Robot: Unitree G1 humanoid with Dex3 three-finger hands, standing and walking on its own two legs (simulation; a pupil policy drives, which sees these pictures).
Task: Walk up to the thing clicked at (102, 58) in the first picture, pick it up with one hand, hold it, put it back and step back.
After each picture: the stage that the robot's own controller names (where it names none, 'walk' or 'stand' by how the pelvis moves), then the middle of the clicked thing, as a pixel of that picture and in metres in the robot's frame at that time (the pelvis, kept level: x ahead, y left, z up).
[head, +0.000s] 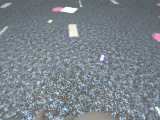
stand; (102, 57) +1.26 -0.29 -0.72
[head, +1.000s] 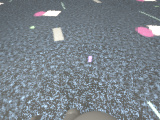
walk; (90, 59) +1.18 +0.04 -0.70
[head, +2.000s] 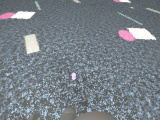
walk; (73, 76) +0.73 +0.22 -0.70
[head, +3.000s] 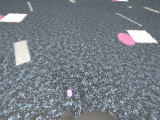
walk; (69, 93) +0.45 +0.19 -0.71
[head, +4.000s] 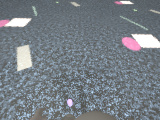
stand; (69, 102) +0.34 +0.20 -0.72
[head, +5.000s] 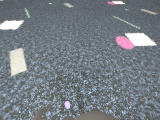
stand; (67, 104) +0.32 +0.22 -0.72
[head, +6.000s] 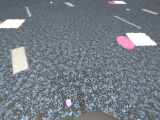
stand; (68, 102) +0.34 +0.21 -0.73
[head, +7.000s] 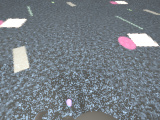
stand; (69, 102) +0.34 +0.20 -0.73
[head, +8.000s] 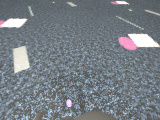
stand; (69, 103) +0.33 +0.20 -0.73
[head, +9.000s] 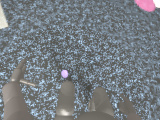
go down; (64, 73) +0.39 +0.21 -0.48
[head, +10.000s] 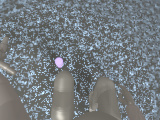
go down; (59, 62) +0.41 +0.26 -0.32
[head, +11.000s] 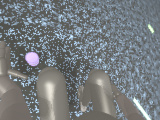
close in; (32, 59) +0.38 +0.30 -0.23
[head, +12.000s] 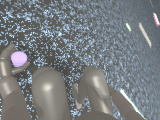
close; (19, 60) +0.37 +0.30 -0.21
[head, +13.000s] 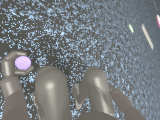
lift; (23, 63) +0.34 +0.29 -0.21
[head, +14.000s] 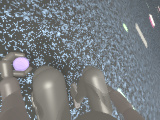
lift; (21, 65) +0.34 +0.29 -0.22
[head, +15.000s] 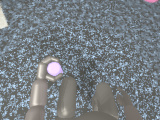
lift; (56, 70) +0.32 +0.22 -0.01
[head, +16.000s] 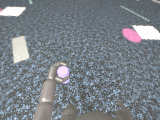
hold; (63, 75) +0.32 +0.17 +0.02
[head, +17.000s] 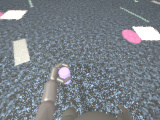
hold; (65, 76) +0.32 +0.17 +0.01
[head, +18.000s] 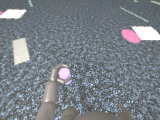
hold; (65, 76) +0.32 +0.16 +0.01
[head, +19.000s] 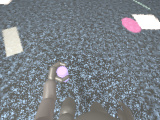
crouch; (63, 74) +0.34 +0.17 -0.04
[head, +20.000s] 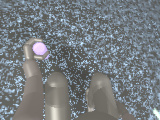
lower; (42, 51) +0.45 +0.28 -0.09
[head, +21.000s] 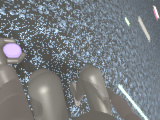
lower; (14, 53) +0.41 +0.31 -0.21
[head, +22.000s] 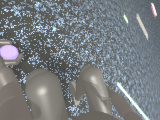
lower; (10, 54) +0.40 +0.32 -0.22
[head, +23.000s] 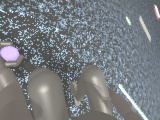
lower; (11, 55) +0.39 +0.32 -0.22
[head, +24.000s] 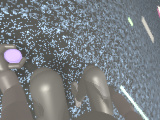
lower; (14, 58) +0.37 +0.32 -0.22
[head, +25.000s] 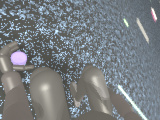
open; (19, 60) +0.37 +0.30 -0.22
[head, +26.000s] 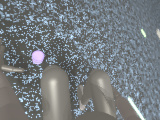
stand; (37, 57) +0.38 +0.28 -0.23
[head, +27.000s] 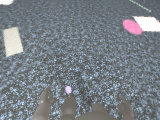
stand; (68, 89) +0.37 +0.18 -0.60
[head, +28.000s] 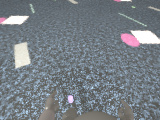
stand; (70, 99) +0.37 +0.18 -0.66
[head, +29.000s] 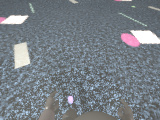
stand; (70, 99) +0.36 +0.18 -0.67
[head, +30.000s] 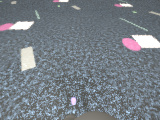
stand; (73, 101) +0.39 +0.17 -0.72
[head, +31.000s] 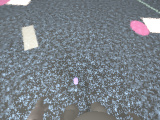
walk; (75, 80) +0.50 +0.14 -0.70
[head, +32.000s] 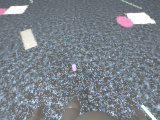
walk; (74, 67) +0.78 +0.25 -0.69
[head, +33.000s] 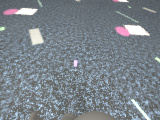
stand; (75, 63) +1.02 +0.19 -0.71
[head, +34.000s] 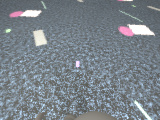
stand; (77, 64) +1.02 +0.19 -0.72
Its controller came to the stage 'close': yes
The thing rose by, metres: 0.71
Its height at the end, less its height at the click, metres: +0.00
